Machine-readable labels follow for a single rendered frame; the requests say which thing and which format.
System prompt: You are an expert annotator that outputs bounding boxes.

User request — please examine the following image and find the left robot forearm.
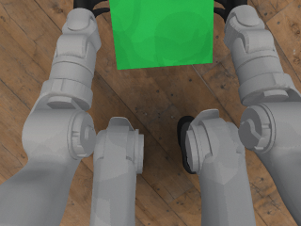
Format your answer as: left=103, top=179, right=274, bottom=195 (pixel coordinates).
left=22, top=8, right=102, bottom=147

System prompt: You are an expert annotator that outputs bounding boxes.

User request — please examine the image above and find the robot right hand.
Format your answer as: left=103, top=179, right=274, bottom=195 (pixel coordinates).
left=214, top=0, right=247, bottom=23

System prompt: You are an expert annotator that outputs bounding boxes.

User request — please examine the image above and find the carton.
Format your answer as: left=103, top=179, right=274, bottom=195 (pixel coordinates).
left=109, top=0, right=214, bottom=70

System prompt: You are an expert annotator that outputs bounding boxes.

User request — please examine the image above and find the right robot forearm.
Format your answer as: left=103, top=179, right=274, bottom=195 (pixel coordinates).
left=223, top=5, right=301, bottom=107

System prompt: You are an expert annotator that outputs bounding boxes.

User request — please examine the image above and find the right robot foot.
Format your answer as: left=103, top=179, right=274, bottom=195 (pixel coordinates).
left=177, top=116, right=197, bottom=174

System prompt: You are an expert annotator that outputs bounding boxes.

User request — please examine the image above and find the robot left hand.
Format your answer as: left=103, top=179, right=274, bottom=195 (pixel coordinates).
left=73, top=0, right=110, bottom=18

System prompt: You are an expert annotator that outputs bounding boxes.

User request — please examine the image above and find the right robot shin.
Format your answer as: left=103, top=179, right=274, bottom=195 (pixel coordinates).
left=187, top=108, right=246, bottom=165

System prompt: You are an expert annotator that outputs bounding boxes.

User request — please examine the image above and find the left robot upper arm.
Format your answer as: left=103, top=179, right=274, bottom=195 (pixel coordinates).
left=0, top=108, right=97, bottom=226

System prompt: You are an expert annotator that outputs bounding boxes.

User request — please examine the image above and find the right robot upper arm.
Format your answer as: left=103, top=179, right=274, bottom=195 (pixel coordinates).
left=238, top=102, right=301, bottom=226

